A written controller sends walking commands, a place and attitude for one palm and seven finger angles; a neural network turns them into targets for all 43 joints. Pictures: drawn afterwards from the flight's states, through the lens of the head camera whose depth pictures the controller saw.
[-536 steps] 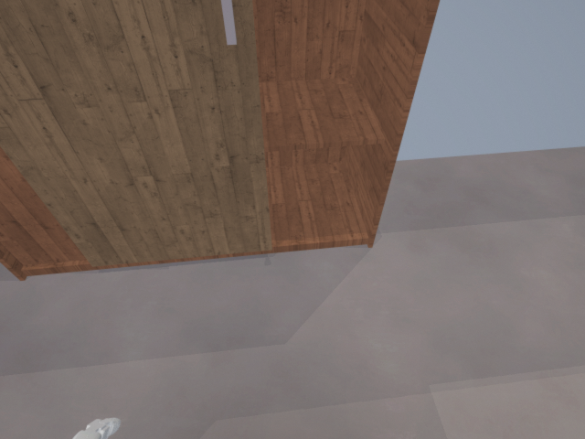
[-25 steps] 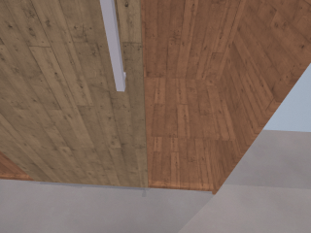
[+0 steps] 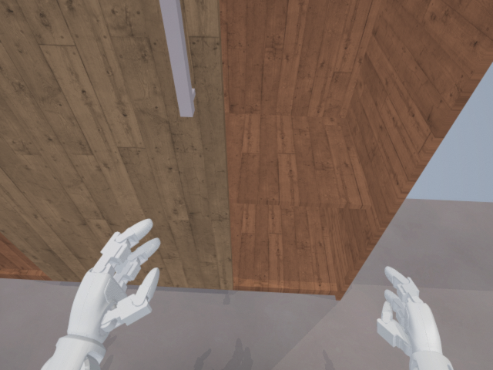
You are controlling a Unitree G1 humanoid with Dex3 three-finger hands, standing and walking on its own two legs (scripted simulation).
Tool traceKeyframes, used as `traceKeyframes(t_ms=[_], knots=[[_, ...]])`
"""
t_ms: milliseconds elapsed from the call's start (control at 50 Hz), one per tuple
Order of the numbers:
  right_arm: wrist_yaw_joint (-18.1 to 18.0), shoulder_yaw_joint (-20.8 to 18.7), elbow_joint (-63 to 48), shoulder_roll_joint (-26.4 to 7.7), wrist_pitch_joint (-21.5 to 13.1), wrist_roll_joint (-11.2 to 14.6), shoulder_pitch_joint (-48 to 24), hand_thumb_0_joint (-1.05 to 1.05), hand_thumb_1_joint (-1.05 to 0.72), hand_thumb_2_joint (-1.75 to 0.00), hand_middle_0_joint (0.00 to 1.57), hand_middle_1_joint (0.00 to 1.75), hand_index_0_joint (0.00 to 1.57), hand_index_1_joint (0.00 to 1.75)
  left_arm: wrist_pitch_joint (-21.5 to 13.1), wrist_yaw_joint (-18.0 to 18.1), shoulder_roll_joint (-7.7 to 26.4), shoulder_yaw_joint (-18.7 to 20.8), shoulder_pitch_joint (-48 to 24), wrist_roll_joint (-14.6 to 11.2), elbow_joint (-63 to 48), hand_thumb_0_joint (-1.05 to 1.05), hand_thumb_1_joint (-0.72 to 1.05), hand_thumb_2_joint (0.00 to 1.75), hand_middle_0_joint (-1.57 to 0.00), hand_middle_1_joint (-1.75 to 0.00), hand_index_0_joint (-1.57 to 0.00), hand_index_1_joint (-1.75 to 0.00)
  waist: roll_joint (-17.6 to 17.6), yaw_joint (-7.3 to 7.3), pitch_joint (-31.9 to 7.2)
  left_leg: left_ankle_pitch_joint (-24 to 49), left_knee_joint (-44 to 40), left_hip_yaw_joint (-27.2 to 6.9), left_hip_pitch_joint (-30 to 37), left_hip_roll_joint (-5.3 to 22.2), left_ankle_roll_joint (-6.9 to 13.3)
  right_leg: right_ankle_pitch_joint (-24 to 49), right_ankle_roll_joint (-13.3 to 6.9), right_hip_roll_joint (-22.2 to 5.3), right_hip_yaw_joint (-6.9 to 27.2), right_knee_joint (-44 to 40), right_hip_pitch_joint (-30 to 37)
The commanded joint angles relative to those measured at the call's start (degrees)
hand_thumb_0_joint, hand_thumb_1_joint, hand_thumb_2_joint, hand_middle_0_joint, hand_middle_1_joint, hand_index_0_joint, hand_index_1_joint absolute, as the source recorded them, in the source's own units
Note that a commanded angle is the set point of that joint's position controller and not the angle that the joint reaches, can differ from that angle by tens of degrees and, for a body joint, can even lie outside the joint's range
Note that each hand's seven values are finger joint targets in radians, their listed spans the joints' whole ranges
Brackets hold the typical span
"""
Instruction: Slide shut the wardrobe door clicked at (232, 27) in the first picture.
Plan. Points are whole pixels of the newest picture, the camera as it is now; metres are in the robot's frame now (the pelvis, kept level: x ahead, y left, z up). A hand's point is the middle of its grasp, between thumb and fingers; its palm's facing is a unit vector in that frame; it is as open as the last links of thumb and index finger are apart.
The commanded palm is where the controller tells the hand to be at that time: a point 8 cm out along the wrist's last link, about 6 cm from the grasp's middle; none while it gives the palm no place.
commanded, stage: raise the hand with hooked fingers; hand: left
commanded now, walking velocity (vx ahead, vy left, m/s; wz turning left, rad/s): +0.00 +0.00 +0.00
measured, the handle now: (179, 38) +0.51 +0.13 +0.30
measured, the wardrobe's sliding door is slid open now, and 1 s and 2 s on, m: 0.42 0.42 0.42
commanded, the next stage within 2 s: move the hooked fingers beside the handle in 1.74 s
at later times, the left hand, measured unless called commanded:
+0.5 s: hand (69, 255) +0.23 +0.24 +0.15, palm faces +0.05 -1.00 -0.08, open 11.3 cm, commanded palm +0.19 +0.28 +0.16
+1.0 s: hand out of the picture +0.25 +0.28 +0.26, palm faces +0.10 -0.98 -0.15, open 13.8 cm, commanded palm +0.22 +0.32 +0.27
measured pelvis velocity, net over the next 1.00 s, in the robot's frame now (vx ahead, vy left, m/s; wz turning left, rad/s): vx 0.01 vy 0.01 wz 0.05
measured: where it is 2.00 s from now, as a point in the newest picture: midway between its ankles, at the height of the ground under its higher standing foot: outside the picture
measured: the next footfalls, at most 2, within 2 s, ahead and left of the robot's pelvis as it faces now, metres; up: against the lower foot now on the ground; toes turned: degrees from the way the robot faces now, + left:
none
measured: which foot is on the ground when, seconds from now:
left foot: down 0.00-1.00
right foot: down 0.00-1.00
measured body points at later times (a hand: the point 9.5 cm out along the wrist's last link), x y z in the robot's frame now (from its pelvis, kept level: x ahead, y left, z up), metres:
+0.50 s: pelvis +0.00 +0.01 +0.02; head -0.01 -0.01 +0.47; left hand +0.22 +0.29 +0.15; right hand +0.16 -0.21 -0.06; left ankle +0.01 +0.12 -0.70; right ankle +0.00 -0.10 -0.70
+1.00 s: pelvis +0.01 +0.01 +0.04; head -0.02 -0.02 +0.49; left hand +0.24 +0.33 +0.27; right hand +0.24 -0.18 -0.02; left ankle +0.01 +0.12 -0.70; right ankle +0.00 -0.10 -0.70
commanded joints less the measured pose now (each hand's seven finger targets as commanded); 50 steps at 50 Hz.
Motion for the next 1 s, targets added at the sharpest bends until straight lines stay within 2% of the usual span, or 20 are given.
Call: traceKeyframes(t_ms=[0, 60, 100, 140, 180, 240, 260, 280, 300, 360, 400, 480, 520, 560, 640, 700, 780, 800, 840, 980], knots=[[-1.15, -0.44, -12.46, -4.48, 0.47, 0.76, -1.64, 0.0, -0.9, -0.9, 0.2, 0.3, 0.2, 0.3, 2.09, 3.12, 9.78, 9.7, 2.63, -3.07, -16.95, 0.0, 0.46, 0.71, -0.23, -0.58, -0.23, -0.58, 1.13, 2.59, -4.64, 8.76, -4.24, -0.31, 0.03, -2.59, 1.59, 8.65, 1.01, -0.15, 3.19, -10.27, 5.63], [-1.98, 0.51, -11.15, -4.63, -0.03, -0.05, 2.08, 0.0, -0.9, -0.9, 0.2, 0.3, 0.2, 0.3, -1.27, 6.26, 11.81, 9.01, -8.62, -1.84, -27.0, 0.0, 0.39, 0.68, -0.24, -0.63, -0.24, -0.63, 3.97, -0.45, -6.04, 11.46, -3.59, -2.58, 4.0, -1.28, 2.11, 12.75, 0.99, 1.02, 2.36, -9.57, 4.3], [-2.41, 1.39, -9.16, -4.5, -1.4, 0.12, 2.78, 0.0, -0.9, -0.9, 0.2, 0.3, 0.2, 0.3, -3.15, 5.1, 10.2, 5.88, -10.91, -1.66, -25.71, 0.0, 0.34, 0.66, -0.24, -0.66, -0.24, -0.66, 6.82, -2.32, -4.89, 11.22, -3.62, -3.38, 6.4, -0.88, 2.3, 12.67, 0.85, 1.2, 1.93, -10.4, 3.02], [-2.91, 2.2, -7.41, -5.4, -2.86, 0.52, 2.41, 0.0, -0.9, -0.9, 0.2, 0.3, 0.2, 0.3, -3.55, 2.17, 10.66, 4.04, -14.01, -2.2, -23.62, 0.0, 0.29, 0.64, -0.24, -0.69, -0.24, -0.69, 6.72, -3.24, -3.51, 9.57, -4.82, -4.28, 7.45, -0.62, 2.39, 10.99, 0.88, 1.31, 1.51, -11.92, 2.91], [-3.41, 2.75, -6.39, -6.15, -3.77, 1.16, 1.64, 0.0, -0.9, -0.9, 0.2, 0.3, 0.2, 0.3, -0.7, -0.87, 12.01, 4.11, -16.03, -2.97, -19.8, 0.0, 0.25, 0.62, -0.25, -0.72, -0.25, -0.72, 6.07, -3.07, -1.96, 7.66, -6.42, -4.92, 7.32, -0.64, 2.43, 8.61, 0.96, 1.09, 1.93, -14.25, 4.45], [-4.04, 3.15, -5.5, -6.03, -5.15, 1.73, -0.04, 0.0, -0.9, -0.9, 0.2, 0.3, 0.2, 0.3, 5.77, -3.03, 15.41, 9.25, -13.05, -4.42, -14.48, 0.0, 0.18, 0.59, -0.25, -0.76, -0.25, -0.76, 2.42, -0.32, -3.56, 8.58, -8.91, -4.91, 7.5, -0.67, 2.45, 8.32, 1.44, 0.22, 2.79, -17.4, 9.32], [-4.04, 3.22, -5.06, -6.25, -5.27, 1.85, -0.53, 0.0, -0.9, -0.9, 0.2, 0.3, 0.2, 0.3, 8.28, -3.17, 17.91, 12.76, -11.48, -4.75, -11.41, 0.0, 0.15, 0.58, -0.25, -0.78, -0.25, -0.78, 2.64, 1.16, -3.77, 9.49, -9.76, -4.88, 7.62, -0.63, 2.36, 8.72, 1.35, 0.16, 2.89, -17.94, 11.27], [-3.99, 3.66, -5.32, -5.69, -5.5, 1.82, -1.14, 0.0, -0.9, -0.9, 0.2, 0.3, 0.2, 0.3, 9.73, -3.25, 16.8, 12.82, -11.56, -5.52, -12.86, 0.0, 0.13, 0.57, -0.25, -0.8, -0.25, -0.8, 2.59, 1.65, -3.99, 10.86, -10.84, -4.79, 8.34, -0.71, 2.36, 10.62, 1.44, -0.11, 2.1, -18.1, 12.51], [-3.95, 3.74, -5.28, -5.47, -5.77, 1.78, -1.84, 0.0, -0.9, -0.9, 0.2, 0.3, 0.2, 0.3, 10.98, -2.87, 17.89, 15.06, -11.49, -6.32, -12.8, 0.0, 0.11, 0.56, -0.26, -0.81, -0.26, -0.81, 0.54, 2.32, -3.97, 11.33, -11.65, -4.8, 8.17, -0.7, 2.25, 11.12, 1.68, -0.16, 1.82, -18.5, 13.63], [-3.55, 4.15, -5.2, -5.28, -6.5, 1.59, -2.76, 0.0, -0.9, -0.9, 0.2, 0.3, 0.2, 0.3, 12.9, -1.76, 19.96, 19.57, -10.65, -8.03, -13.98, 0.0, 0.04, 0.53, -0.26, -0.86, -0.26, -0.86, -0.77, 4.0, -3.77, 13.61, -13.35, -4.6, 8.92, -0.76, 2.06, 13.06, 1.79, -0.09, 1.57, -19.44, 16.25], [-3.19, 4.38, -5.18, -5.17, -7.45, 1.71, -2.25, 0.0, -0.9, -0.9, 0.2, 0.3, 0.2, 0.3, 12.84, -1.51, 18.54, 18.18, -12.64, -8.18, -17.63, 0.0, -0.01, 0.51, -0.27, -0.88, -0.27, -0.88, 2.31, 3.47, -3.79, 14.61, -14.78, -4.06, 11.31, -0.71, 2.04, 14.89, 1.65, 0.27, 0.21, -19.44, 15.96], [-3.32, 4.19, -4.05, -5.87, -9.22, 2.05, -1.45, 0.0, -0.9, -0.9, 0.2, 0.3, 0.2, 0.3, 13.99, -1.26, 18.62, 17.01, -16.45, -7.69, -19.36, 0.0, -0.1, 0.47, -0.27, -0.94, -0.27, -0.94, 2.99, 2.66, -2.36, 13.89, -17.03, -4.16, 14.23, -0.53, 2.15, 14.42, 1.66, 0.67, -0.56, -21.0, 15.59], [-3.59, 4.06, -3.6, -6.05, -9.74, 2.24, -1.4, 0.0, -0.9, -0.9, 0.2, 0.3, 0.2, 0.3, 15.15, -1.28, 19.84, 17.57, -17.9, -7.05, -20.43, 0.0, -0.15, 0.45, -0.27, -0.98, -0.27, -0.98, 5.29, 2.75, -3.07, 13.79, -18.17, -4.13, 16.44, -0.48, 2.14, 14.36, 1.57, 0.69, -0.89, -21.56, 15.95], [-4.04, 4.17, -3.05, -6.48, -9.77, 2.3, -1.53, 0.0, -0.9, -0.9, 0.2, 0.3, 0.2, 0.3, 16.74, -1.25, 22.28, 19.67, -19.74, -6.98, -19.21, 0.0, -0.2, 0.43, -0.28, -1.0, -0.28, -1.0, 3.05, 3.18, -1.02, 13.79, -19.45, -4.6, 16.54, -0.4, 2.18, 13.94, 1.41, 0.98, -1.11, -22.78, 16.77], [-4.6, 4.55, -2.74, -6.23, -9.68, 2.62, -2.74, 0.0, -0.9, -0.9, 0.2, 0.3, 0.2, 0.3, 18.95, -1.69, 24.12, 21.27, -26.48, -7.33, -21.02, 0.0, -0.29, 0.39, -0.29, -1.07, -0.29, -1.07, 5.95, 3.22, -1.9, 14.84, -21.31, -4.88, 19.97, -0.61, 2.1, 15.39, 1.27, 0.98, -1.34, -23.74, 18.21], [-4.62, 4.93, -2.37, -6.22, -9.1, 2.62, -3.27, 0.0, -0.9, -0.9, 0.2, 0.3, 0.2, 0.3, 20.93, -2.33, 25.6, 22.73, -29.38, -7.75, -20.27, 0.0, -0.36, 0.36, -0.29, -1.11, -0.29, -1.11, 5.98, 3.54, -2.46, 17.17, -22.25, -5.11, 21.68, -0.58, 1.92, 18.3, 1.09, 1.12, -1.57, -24.34, 20.01], [-4.38, 5.67, -2.19, -6.08, -7.72, 3.11, -4.45, 0.0, -0.9, -0.9, 0.2, 0.3, 0.2, 0.3, 24.85, -4.05, 25.89, 21.88, -34.59, -7.77, -18.32, 0.0, -0.45, 0.32, -0.3, -1.17, -0.3, -1.17, 8.15, 3.2, 0.14, 16.85, -23.45, -5.17, 22.41, -0.79, 1.77, 18.69, 0.89, 1.21, -1.5, -25.7, 19.82], [-4.44, 5.6, -2.49, -6.18, -7.4, 3.21, -4.6, 0.0, -0.9, -0.9, 0.2, 0.3, 0.2, 0.3, 25.84, -4.36, 27.07, 22.68, -35.5, -7.74, -18.14, 0.0, -0.48, 0.31, -0.3, -1.18, -0.3, -1.18, 5.87, 3.22, -0.87, 17.44, -23.6, -5.34, 23.06, -0.69, 1.94, 19.37, 1.01, 1.28, -1.54, -25.83, 20.27], [-4.42, 5.91, -2.86, -6.28, -6.46, 3.23, -5.23, 0.0, -0.9, -0.9, 0.2, 0.3, 0.2, 0.3, 28.17, -5.04, 28.95, 23.95, -37.75, -7.52, -17.37, 0.0, -0.5, 0.3, -0.3, -1.2, -0.3, -1.2, 5.24, 3.5, -2.12, 18.57, -23.85, -5.4, 23.76, -0.84, 2.02, 20.67, 1.02, 1.21, -1.49, -25.93, 21.11], [-4.01, 6.72, -3.2, -6.05, -3.62, 3.66, -7.51, 0.0, -0.9, -0.9, 0.2, 0.3, 0.2, 0.3, 33.57, -6.72, 34.31, 27.45, -46.41, -7.66, -15.53, 0.0, -0.5, 0.3, -0.3, -1.2, -0.3, -1.2, 6.18, 3.78, -4.34, 21.22, -23.86, -5.23, 25.73, -1.41, 2.03, 23.57, 0.83, 0.94, -1.21, -27.08, 22.64]])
